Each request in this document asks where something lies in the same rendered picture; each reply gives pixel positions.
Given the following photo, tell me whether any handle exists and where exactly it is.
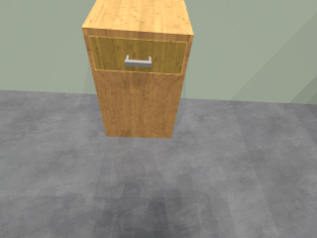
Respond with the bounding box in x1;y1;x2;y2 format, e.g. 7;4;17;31
125;56;152;67

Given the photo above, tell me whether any cabinet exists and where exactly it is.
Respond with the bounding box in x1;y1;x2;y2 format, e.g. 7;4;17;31
81;0;194;139

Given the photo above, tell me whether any drawer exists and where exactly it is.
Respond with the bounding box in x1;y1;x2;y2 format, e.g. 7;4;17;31
89;36;187;74

